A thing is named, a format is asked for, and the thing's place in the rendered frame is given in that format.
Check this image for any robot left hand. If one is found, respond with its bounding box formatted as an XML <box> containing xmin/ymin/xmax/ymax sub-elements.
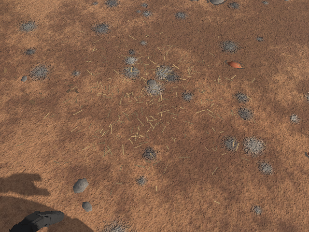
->
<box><xmin>9</xmin><ymin>211</ymin><xmax>65</xmax><ymax>232</ymax></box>

